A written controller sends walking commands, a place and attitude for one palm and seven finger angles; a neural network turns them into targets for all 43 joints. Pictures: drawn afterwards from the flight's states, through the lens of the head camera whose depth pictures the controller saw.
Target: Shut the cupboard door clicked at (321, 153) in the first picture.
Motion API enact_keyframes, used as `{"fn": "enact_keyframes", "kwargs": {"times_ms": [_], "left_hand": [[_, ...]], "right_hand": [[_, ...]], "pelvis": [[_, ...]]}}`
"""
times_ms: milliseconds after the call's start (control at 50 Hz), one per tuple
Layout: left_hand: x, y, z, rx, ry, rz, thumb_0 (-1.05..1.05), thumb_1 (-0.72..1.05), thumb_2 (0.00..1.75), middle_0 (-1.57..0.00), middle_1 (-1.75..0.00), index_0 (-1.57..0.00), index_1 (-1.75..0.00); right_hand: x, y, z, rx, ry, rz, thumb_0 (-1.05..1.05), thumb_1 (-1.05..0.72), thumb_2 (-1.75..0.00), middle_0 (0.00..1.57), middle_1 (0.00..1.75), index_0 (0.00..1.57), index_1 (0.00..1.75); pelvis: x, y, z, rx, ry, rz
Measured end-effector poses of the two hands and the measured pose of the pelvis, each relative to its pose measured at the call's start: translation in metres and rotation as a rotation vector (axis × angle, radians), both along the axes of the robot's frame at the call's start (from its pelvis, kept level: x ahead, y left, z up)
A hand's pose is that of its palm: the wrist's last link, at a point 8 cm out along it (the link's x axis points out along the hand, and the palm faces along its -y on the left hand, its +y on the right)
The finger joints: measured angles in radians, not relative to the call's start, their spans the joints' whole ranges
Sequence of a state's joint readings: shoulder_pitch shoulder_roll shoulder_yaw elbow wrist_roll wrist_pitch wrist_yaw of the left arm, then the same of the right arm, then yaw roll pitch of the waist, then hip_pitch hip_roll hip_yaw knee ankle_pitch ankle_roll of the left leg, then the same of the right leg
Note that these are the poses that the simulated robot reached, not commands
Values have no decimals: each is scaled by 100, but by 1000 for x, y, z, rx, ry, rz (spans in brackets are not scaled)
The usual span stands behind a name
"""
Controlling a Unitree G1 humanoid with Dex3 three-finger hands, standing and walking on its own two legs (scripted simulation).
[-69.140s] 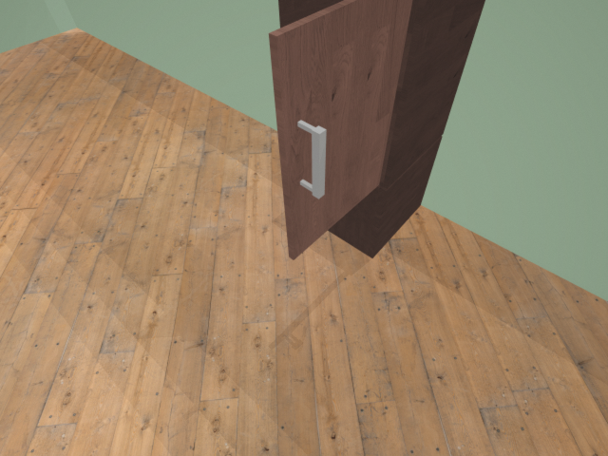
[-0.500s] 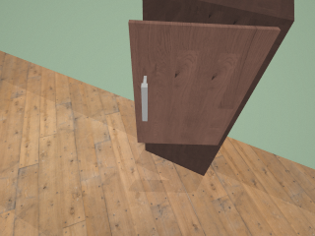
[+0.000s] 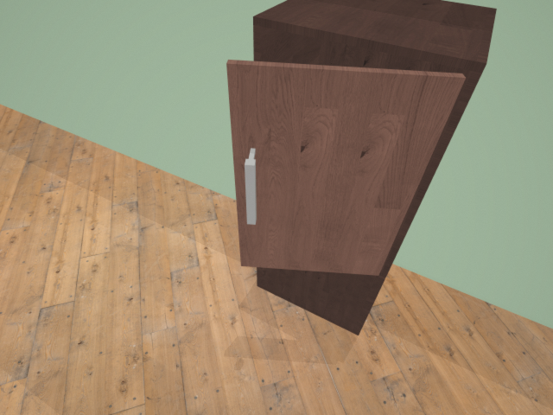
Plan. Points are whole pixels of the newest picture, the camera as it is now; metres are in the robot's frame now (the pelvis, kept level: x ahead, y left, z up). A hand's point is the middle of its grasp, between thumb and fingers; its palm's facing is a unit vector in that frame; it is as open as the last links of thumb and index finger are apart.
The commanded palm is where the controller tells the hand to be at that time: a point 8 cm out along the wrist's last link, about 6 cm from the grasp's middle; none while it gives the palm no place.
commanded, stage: look again from close up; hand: left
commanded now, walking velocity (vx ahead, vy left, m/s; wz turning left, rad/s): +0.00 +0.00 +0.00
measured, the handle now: (252, 187) +0.57 +0.09 -0.01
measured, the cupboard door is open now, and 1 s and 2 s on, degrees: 24 24 24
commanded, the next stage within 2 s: shuffle to correct the standing spot in 0.10 s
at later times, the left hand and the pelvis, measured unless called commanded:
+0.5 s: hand out of the picture -0.02 +0.17 -0.18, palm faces -0.02 -0.99 -0.15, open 7.3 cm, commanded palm none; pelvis +0.02 +0.00 +0.00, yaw -1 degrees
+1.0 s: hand out of the picture +0.01 +0.13 -0.20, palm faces +0.02 -1.00 -0.08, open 7.3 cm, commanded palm none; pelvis +0.08 -0.01 -0.02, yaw -3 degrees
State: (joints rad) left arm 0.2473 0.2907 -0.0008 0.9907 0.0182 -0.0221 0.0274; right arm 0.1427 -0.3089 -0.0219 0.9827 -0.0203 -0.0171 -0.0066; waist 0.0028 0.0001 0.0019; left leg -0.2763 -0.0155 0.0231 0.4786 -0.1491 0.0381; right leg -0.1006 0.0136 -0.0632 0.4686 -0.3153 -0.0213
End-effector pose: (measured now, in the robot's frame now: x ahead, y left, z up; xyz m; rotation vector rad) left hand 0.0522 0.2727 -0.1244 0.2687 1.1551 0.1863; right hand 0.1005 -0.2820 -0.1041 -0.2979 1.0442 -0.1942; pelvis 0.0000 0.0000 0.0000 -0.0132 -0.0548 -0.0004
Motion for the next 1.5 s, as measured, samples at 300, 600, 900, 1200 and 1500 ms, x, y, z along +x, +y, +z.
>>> {"fn": "enact_keyframes", "kwargs": {"times_ms": [300,600,900,1200,1500], "left_hand": [[-20,-18,-11,-54,80,-3,0,91,90,-20,-30,-20,-29],[-89,-66,-28,-171,376,61,0,91,90,-20,-30,-20,-29],[-82,-95,-37,-217,414,162,0,91,90,-20,-30,-20,-29],[75,-68,-26,-175,145,31,0,92,90,-20,-30,-20,-29],[149,-150,-9,-98,36,-56,0,91,90,-20,-30,-20,-29]], "right_hand": [[-53,19,-15,50,173,-28,0,-90,-90,20,30,20,30],[-118,62,-38,159,402,-175,0,-90,-90,20,30,20,30],[5,39,-37,81,240,-89,1,-92,-90,20,30,20,30],[-2,30,-16,73,217,-169,-1,-94,-90,20,30,20,30],[-65,-48,-46,153,455,-281,0,-91,-90,20,30,20,30]], "pelvis": [[-5,-3,3,-7,3,0],[23,-6,-3,18,48,-28],[71,-11,-12,-23,45,12],[92,-20,5,-18,38,-42],[110,-101,-5,-3,52,-25]]}}
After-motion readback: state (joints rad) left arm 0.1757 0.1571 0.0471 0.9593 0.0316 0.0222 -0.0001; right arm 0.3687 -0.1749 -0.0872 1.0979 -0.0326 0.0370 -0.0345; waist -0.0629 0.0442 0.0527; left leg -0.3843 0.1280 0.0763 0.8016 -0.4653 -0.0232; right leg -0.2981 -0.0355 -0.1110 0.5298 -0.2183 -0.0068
